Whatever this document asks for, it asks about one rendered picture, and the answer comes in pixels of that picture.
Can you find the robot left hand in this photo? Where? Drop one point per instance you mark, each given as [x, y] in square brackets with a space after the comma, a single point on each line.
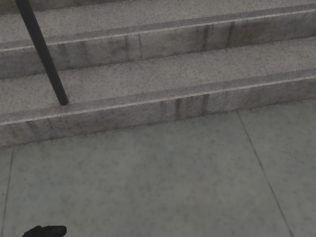
[48, 231]

